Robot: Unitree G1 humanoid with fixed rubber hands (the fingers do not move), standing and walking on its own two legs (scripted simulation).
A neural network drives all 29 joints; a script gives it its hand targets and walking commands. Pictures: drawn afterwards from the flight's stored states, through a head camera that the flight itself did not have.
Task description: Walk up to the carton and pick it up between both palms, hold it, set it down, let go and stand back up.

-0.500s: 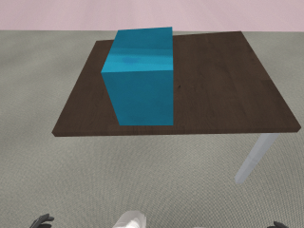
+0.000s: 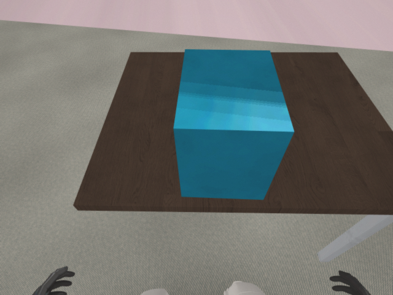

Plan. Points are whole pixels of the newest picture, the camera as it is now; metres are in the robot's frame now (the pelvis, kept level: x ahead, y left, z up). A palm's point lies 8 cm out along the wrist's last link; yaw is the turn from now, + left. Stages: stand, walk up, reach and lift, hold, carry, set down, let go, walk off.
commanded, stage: walk up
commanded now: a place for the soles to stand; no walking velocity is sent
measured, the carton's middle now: (224, 125) +0.50 -0.07 +0.02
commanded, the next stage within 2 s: none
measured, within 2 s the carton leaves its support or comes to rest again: neither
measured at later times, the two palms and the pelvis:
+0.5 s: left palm (40, 285) +0.16 +0.32 -0.07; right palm (347, 274) +0.17 -0.29 -0.06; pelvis +0.04 +0.01 +0.03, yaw -2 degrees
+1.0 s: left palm out of the picture +0.12 +0.31 -0.08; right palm out of the picture +0.10 -0.32 -0.08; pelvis +0.04 -0.01 +0.03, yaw -2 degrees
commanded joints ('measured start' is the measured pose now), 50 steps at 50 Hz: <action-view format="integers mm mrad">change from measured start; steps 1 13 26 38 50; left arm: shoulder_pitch -38 -179 -260 -253 -254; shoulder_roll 265 157 131 107 92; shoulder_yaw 91 31 24 32 101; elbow -50 162 395 483 350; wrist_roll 1 -30 -23 -17 51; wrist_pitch -13 -15 -19 -27 34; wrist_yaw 7 -8 -11 -6 -55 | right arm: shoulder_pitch -32 -164 -272 -271 -113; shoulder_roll -121 -168 -134 -104 -217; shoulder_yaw -28 -39 -42 -45 -110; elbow -52 164 337 428 322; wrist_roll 29 25 17 11 -53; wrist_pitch -29 -58 -57 -60 -58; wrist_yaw -7 -15 -20 -27 -89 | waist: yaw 23 46 42 37 1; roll -96 17 19 8 142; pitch -105 -172 -136 -125 -25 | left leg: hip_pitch -138 143 193 213 244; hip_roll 72 118 129 127 362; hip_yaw -110 -108 -82 -78 -259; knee -61 -296 -428 -482 -469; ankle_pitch -40 352 234 165 190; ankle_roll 12 35 32 31 234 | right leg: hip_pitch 176 228 239 228 -96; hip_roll -222 -106 -99 -102 -68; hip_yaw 359 128 117 135 91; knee -294 -211 -347 -413 -4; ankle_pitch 37 374 320 255 -174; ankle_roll -78 -9 1 2 7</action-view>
